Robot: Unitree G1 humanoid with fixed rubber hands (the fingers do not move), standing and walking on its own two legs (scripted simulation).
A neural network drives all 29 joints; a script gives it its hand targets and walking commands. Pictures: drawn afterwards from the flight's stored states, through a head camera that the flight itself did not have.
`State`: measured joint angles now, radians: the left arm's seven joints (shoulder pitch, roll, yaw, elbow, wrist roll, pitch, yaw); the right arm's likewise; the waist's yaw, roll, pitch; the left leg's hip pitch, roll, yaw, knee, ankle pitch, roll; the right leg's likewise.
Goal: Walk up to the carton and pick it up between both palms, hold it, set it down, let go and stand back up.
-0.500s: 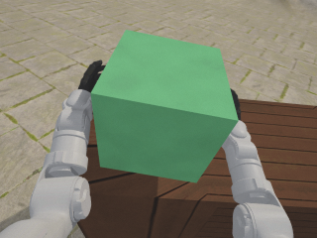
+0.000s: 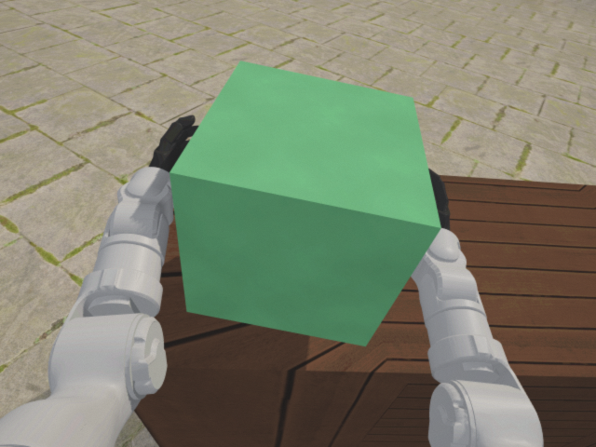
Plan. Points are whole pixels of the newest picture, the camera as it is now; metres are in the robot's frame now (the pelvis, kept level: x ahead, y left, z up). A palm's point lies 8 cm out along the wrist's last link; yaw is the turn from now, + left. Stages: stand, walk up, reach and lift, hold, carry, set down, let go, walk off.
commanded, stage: set down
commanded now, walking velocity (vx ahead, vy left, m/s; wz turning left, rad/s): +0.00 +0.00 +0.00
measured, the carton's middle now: (302, 202) +0.43 -0.07 +0.11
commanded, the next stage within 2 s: none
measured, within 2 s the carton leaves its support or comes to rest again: neither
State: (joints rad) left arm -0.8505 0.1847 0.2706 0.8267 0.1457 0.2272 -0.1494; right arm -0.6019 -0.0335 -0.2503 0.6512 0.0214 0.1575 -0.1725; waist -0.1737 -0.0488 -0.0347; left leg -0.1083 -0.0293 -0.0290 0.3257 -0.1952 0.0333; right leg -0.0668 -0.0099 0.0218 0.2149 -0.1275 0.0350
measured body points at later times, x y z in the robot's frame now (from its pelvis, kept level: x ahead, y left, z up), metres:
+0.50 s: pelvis +0.00 +0.00 +0.00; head +0.01 +0.03 +0.45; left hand +0.47 +0.11 +0.14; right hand +0.35 -0.24 +0.10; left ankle -0.01 +0.09 -0.75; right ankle -0.01 -0.14 -0.75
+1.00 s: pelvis +0.01 +0.01 +0.00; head +0.04 +0.03 +0.45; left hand +0.50 +0.09 +0.11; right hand +0.35 -0.25 +0.07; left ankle -0.01 +0.09 -0.75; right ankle -0.01 -0.14 -0.75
